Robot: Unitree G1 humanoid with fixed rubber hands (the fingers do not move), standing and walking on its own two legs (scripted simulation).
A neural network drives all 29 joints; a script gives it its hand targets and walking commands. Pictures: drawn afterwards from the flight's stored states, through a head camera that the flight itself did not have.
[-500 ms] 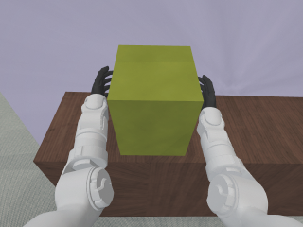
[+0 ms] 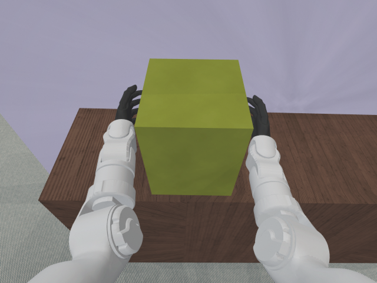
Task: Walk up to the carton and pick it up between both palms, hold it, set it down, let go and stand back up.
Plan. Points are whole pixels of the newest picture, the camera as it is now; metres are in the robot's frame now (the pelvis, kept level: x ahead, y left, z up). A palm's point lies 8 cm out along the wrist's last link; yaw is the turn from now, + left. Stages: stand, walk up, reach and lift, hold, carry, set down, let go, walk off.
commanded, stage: set down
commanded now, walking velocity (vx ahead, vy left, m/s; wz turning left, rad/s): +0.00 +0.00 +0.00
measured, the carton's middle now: (192, 130) +0.44 +0.03 +0.07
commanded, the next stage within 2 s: none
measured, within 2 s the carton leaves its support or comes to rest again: rests again in 0.50 s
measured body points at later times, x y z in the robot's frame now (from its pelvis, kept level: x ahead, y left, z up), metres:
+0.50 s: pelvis +0.01 +0.00 +0.00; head +0.06 +0.01 +0.45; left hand +0.44 +0.18 +0.08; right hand +0.44 -0.12 +0.07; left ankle +0.00 +0.10 -0.75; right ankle -0.03 -0.09 -0.75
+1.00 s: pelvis +0.00 +0.00 +0.00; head +0.06 +0.02 +0.44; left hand +0.44 +0.18 +0.08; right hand +0.43 -0.12 +0.07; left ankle +0.00 +0.10 -0.75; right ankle -0.03 -0.09 -0.75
